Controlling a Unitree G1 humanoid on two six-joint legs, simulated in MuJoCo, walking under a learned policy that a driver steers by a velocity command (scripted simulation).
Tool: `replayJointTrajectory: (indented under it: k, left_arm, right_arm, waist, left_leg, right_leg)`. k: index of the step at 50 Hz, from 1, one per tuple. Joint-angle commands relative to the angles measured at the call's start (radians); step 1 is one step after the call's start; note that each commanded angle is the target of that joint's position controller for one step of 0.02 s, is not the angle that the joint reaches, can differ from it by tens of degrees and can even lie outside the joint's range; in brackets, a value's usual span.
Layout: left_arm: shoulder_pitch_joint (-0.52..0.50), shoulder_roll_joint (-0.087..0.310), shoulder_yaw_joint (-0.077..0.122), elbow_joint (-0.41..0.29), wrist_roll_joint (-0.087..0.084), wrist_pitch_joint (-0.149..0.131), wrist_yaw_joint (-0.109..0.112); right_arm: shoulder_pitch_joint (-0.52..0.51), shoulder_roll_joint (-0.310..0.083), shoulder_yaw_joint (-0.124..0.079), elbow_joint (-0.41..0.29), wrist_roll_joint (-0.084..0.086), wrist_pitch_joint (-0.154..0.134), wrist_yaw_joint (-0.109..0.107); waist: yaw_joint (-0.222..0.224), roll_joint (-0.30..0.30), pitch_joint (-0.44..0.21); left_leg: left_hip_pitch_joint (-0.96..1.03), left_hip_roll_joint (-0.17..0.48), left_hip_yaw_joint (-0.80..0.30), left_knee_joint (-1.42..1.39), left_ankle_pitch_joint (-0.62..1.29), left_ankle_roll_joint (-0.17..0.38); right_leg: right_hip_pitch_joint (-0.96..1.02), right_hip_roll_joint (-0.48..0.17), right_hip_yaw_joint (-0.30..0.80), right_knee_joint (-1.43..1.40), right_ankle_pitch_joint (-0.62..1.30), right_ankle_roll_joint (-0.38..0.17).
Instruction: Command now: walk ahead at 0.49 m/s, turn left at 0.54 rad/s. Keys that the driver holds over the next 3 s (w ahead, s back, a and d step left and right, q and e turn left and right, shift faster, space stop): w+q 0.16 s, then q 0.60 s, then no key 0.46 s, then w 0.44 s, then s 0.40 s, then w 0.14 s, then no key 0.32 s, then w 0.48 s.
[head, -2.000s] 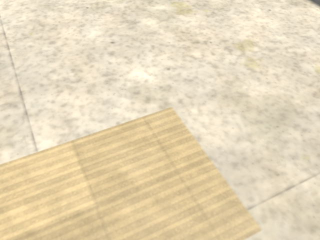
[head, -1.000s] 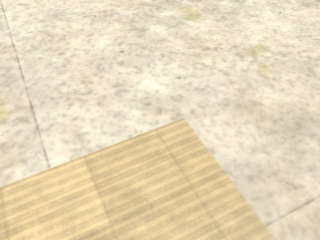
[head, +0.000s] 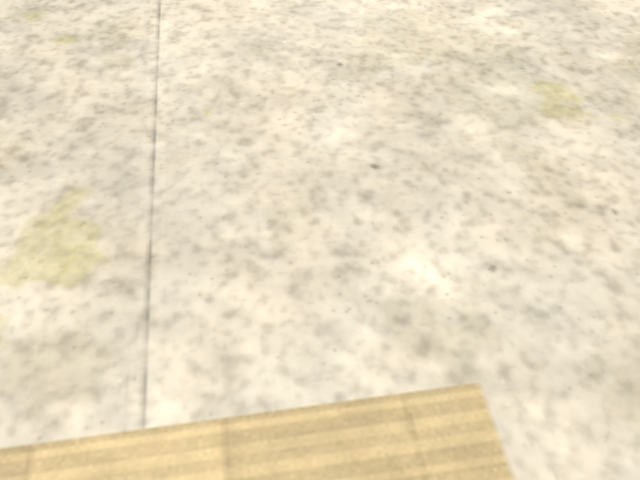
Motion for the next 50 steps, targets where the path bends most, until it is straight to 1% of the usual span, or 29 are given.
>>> replayJointTrajectory:
  k: [1, 3, 5, 7, 8, 9, 10, 11, 12, 13, 14, 15, 17, 19, 22, 24, 28, 31, 32, 33, 34, 35, 36, 38, 40, 42, 44, 48, 50]
  left_arm:
    - [-0.099, 0.174, 0.027, -0.095, -0.026, -0.026, 0.019]
    - [-0.06, 0.197, 0.038, -0.088, -0.042, -0.005, 0.016]
    - [-0.039, 0.21, 0.045, -0.085, -0.038, 0.018, 0.01]
    - [-0.048, 0.236, 0.054, -0.094, -0.044, 0.034, 0.01]
    - [-0.067, 0.236, 0.051, -0.102, -0.048, 0.044, 0.008]
    - [-0.07, 0.213, 0.043, -0.133, -0.031, 0.04, 0.01]
    - [0.0, 0.054, -0.002, -0.194, 0.0, 0.008, -0.004]
    - [-0.113, 0.131, 0.006, -0.222, -0.041, -0.037, -0.021]
    - [-0.16, 0.154, 0.015, -0.245, -0.07, -0.051, -0.025]
    - [-0.169, 0.143, 0.011, -0.237, -0.051, -0.049, -0.016]
    - [-0.17, 0.148, 0.02, -0.234, -0.026, -0.038, -0.004]
    - [-0.17, 0.161, 0.026, -0.245, -0.024, -0.018, -0.004]
    - [-0.158, 0.129, 0.026, -0.272, -0.017, 0.018, -0.001]
    - [-0.196, 0.104, 0.017, -0.298, -0.005, 0.028, 0.006]
    - [-0.274, 0.088, 0.002, -0.324, -0.005, 0.033, 0.004]
    - [-0.322, 0.107, 0.007, -0.336, -0.022, 0.035, 0.011]
    - [-0.392, 0.111, 0.006, -0.369, -0.019, 0.034, -0.004]
    - [-0.333, 0.139, 0.024, -0.373, -0.021, 0.015, -0.015]
    - [-0.287, 0.154, 0.031, -0.367, -0.015, 0.006, -0.016]
    - [-0.216, 0.219, 0.047, -0.367, 0.006, 0.004, -0.007]
    - [-0.185, 0.251, 0.05, -0.365, 0.038, 0.022, -0.005]
    - [-0.181, 0.207, 0.048, -0.368, 0.007, 0.034, -0.006]
    - [-0.212, 0.141, 0.032, -0.395, -0.003, 0.042, -0.002]
    - [-0.262, 0.105, 0.017, -0.406, -0.009, 0.068, 0.006]
    - [-0.281, 0.132, 0.018, -0.401, 0.003, 0.084, 0.012]
    - [-0.276, 0.149, 0.025, -0.397, 0.003, 0.089, 0.015]
    - [-0.268, 0.162, 0.029, -0.391, -0.005, 0.092, 0.015]
    - [-0.234, 0.18, 0.03, -0.374, -0.025, 0.103, 0.01]
    - [-0.207, 0.153, 0.02, -0.357, -0.04, 0.107, 0.005]
  right_arm:
    - [-0.075, 0.021, 0.022, -0.076, 0.0, -0.002, 0.031]
    - [-0.126, 0.001, 0.019, -0.108, -0.003, 0.004, 0.037]
    - [-0.14, -0.024, 0.011, -0.138, -0.004, 0.007, 0.045]
    - [-0.038, -0.074, -0.015, -0.14, 0.002, 0.006, 0.05]
    - [0.122, -0.125, -0.046, -0.1, 0.005, 0.005, 0.046]
    - [0.283, -0.234, -0.088, -0.064, -0.003, 0.011, 0.024]
    - [0.23, -0.338, -0.097, -0.079, -0.008, 0.005, 0.018]
    - [0.286, -0.266, -0.07, -0.107, -0.021, 0.0, 0.022]
    - [0.228, -0.203, -0.05, -0.123, -0.036, -0.013, 0.024]
    - [0.163, -0.152, -0.039, -0.133, -0.018, -0.018, 0.02]
    - [0.101, -0.131, -0.034, -0.148, -0.007, -0.017, 0.015]
    - [0.072, -0.105, -0.026, -0.155, -0.005, -0.014, 0.006]
    - [0.057, -0.135, -0.031, -0.167, -0.016, -0.018, 0.0]
    - [0.087, -0.179, -0.045, -0.163, -0.015, -0.009, -0.011]
    - [0.09, -0.17, -0.044, -0.171, 0.003, 0.018, -0.032]
    - [0.104, -0.175, -0.046, -0.18, -0.003, 0.027, -0.04]
    - [0.12, -0.155, -0.043, -0.19, -0.004, 0.047, -0.045]
    - [0.072, -0.149, -0.04, -0.22, 0.001, 0.047, -0.045]
    - [0.053, -0.134, -0.034, -0.236, 0.001, 0.044, -0.044]
    - [0.052, -0.077, -0.016, -0.267, -0.017, 0.037, -0.043]
    - [0.207, -0.05, -0.01, -0.27, -0.011, 0.035, -0.044]
    - [0.27, -0.159, -0.032, -0.245, -0.011, 0.036, -0.033]
    - [0.199, -0.219, -0.053, -0.232, 0.0, 0.051, -0.033]
    - [0.127, -0.195, -0.051, -0.238, -0.002, 0.087, -0.043]
    - [0.116, -0.122, -0.029, -0.252, 0.002, 0.098, -0.036]
    - [0.103, -0.074, -0.007, -0.261, -0.003, 0.087, -0.033]
    - [0.08, -0.058, 0.007, -0.265, -0.013, 0.075, -0.028]
    - [0.104, -0.082, 0.004, -0.246, -0.015, 0.074, -0.013]
    - [0.146, -0.075, 0.002, -0.224, -0.024, 0.075, -0.003]
  waist:
    - [-0.034, -0.012, 0.079]
    - [-0.008, -0.017, 0.103]
    - [-0.016, -0.052, 0.088]
    - [-0.085, -0.099, 0.003]
    - [-0.168, -0.083, -0.073]
    - [-0.222, 0.004, -0.166]
    - [-0.082, 0.257, -0.225]
    - [-0.16, 0.159, -0.374]
    - [-0.149, 0.105, -0.28]
    - [-0.117, 0.021, -0.198]
    - [-0.08, -0.018, -0.144]
    - [-0.047, -0.042, -0.126]
    - [-0.011, -0.036, -0.108]
    - [-0.007, -0.035, -0.11]
    - [-0.029, 0.035, -0.122]
    - [-0.049, 0.078, -0.132]
    - [-0.08, 0.104, -0.124]
    - [-0.035, 0.139, -0.111]
    - [-0.008, 0.13, -0.12]
    - [-0.001, 0.013, -0.199]
    - [-0.072, -0.29, -0.278]
    - [-0.083, -0.303, -0.328]
    - [-0.05, -0.208, -0.246]
    - [-0.049, -0.122, -0.143]
    - [-0.067, -0.137, -0.094]
    - [-0.061, -0.167, -0.112]
    - [-0.046, -0.19, -0.149]
    - [-0.045, -0.218, -0.153]
    - [-0.067, -0.198, -0.128]
  left_leg:
    - [0.127, 0.006, 0.015, -0.167, 0.058, 0.009]
    - [0.054, -0.004, 0.03, -0.24, -0.032, 0.021]
    - [0.096, -0.051, 0.091, -0.284, -0.172, 0.052]
    - [0.278, -0.14, 0.153, -0.317, -0.251, 0.093]
    - [0.5, -0.201, 0.171, -0.403, -0.189, 0.126]
    - [0.819, -0.101, -0.031, -0.422, -0.068, 0.175]
    - [1.118, 0.156, -0.585, -0.512, 0.0, 0.354]
    - [1.18, 0.223, -0.78, -0.644, 0.093, 0.401]
    - [1.122, 0.205, -0.597, -0.611, 0.287, 0.353]
    - [0.974, 0.15, -0.435, -0.586, 0.393, 0.305]
    - [0.828, 0.109, -0.346, -0.593, 0.417, 0.265]
    - [0.726, 0.091, -0.321, -0.633, 0.405, 0.251]
    - [0.627, 0.066, -0.287, -0.647, 0.498, 0.25]
    - [0.581, 0.037, -0.241, -0.645, 0.541, 0.233]
    - [0.57, -0.022, -0.197, -0.608, 0.468, 0.178]
    - [0.577, -0.029, -0.224, -0.578, 0.399, 0.145]
    - [0.61, -0.021, -0.327, -0.511, 0.253, 0.134]
    - [0.62, -0.047, -0.409, -0.44, 0.138, 0.106]
    - [0.579, -0.09, -0.399, -0.379, 0.084, 0.073]
    - [0.459, -0.171, -0.312, -0.171, -0.097, 0.019]
    - [0.205, -0.317, -0.212, 0.072, -0.723, -0.051]
    - [0.139, -0.234, -0.199, 0.261, -0.742, -0.092]
    - [0.11, -0.194, -0.171, 0.352, -0.657, -0.117]
    - [0.114, -0.152, -0.128, 0.377, -0.529, -0.139]
    - [0.203, -0.152, -0.074, 0.293, -0.47, -0.134]
    - [0.25, -0.153, -0.036, 0.134, -0.485, -0.129]
    - [0.327, -0.135, -0.024, -0.026, -0.481, -0.119]
    - [0.473, -0.141, 0.011, -0.297, -0.353, -0.083]
    - [0.622, -0.169, 0.04, -0.514, -0.236, -0.036]
  right_leg:
    - [-0.116, -0.285, 0.07, -0.17, 0.274, -0.123]
    - [0.042, -0.316, 0.067, -0.133, 0.353, -0.129]
    - [0.127, -0.323, 0.037, -0.031, 0.607, -0.117]
    - [0.152, -0.31, 0.007, 0.182, 0.951, -0.09]
    - [0.093, -0.268, -0.019, 0.397, 0.991, -0.064]
    - [-0.165, -0.218, -0.011, 0.72, 0.707, -0.005]
    - [-0.63, 0.008, 0.088, 1.087, -0.278, 0.067]
    - [-0.717, 0.036, 0.328, 1.21, -0.321, 0.059]
    - [-0.781, -0.018, 0.339, 1.191, -0.236, 0.045]
    - [-0.754, -0.064, 0.337, 1.11, -0.163, 0.039]
    - [-0.699, -0.096, 0.333, 1.031, -0.126, 0.042]
    - [-0.631, -0.111, 0.349, 0.992, -0.105, 0.04]
    - [-0.586, -0.1, 0.339, 0.884, -0.081, 0.056]
    - [-0.573, -0.066, 0.325, 0.777, -0.021, 0.072]
    - [-0.551, -0.026, 0.324, 0.578, 0.135, 0.083]
    - [-0.535, -0.006, 0.332, 0.489, 0.2, 0.088]
    - [-0.509, 0.032, 0.351, 0.359, 0.166, 0.082]
    - [-0.391, 0.046, 0.353, 0.178, 0.174, 0.044]
    - [-0.272, 0.013, 0.359, 0.092, 0.32, 0.016]
    - [-0.063, -0.171, 0.493, 0.125, 0.617, -0.056]
    - [0.173, -0.422, 0.792, 0.133, 0.973, -0.275]
    - [0.156, -0.498, 0.917, 0.111, 0.811, -0.348]
    - [0.09, -0.417, 0.774, 0.113, 0.687, -0.312]
    - [-0.067, -0.301, 0.59, 0.077, 0.469, -0.233]
    - [-0.194, -0.225, 0.478, 0.028, 0.4, -0.207]
    - [-0.182, -0.21, 0.423, 0.023, 0.431, -0.21]
    - [-0.163, -0.224, 0.403, 0.033, 0.447, -0.222]
    - [-0.179, -0.246, 0.417, 0.051, 0.289, -0.215]
    - [-0.266, -0.208, 0.385, 0.092, 0.143, -0.147]
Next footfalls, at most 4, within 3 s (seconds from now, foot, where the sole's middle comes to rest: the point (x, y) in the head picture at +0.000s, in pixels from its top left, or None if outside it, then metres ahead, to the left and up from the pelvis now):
0.18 left None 0.26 0.13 -0.78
0.66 right None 0.48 0.00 -0.78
1.02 left None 0.29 0.19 -0.78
1.30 right None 0.41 -0.03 -0.78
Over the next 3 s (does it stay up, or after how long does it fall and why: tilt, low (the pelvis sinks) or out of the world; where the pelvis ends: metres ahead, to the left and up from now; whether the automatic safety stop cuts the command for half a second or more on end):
stays up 0.59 0.25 0.00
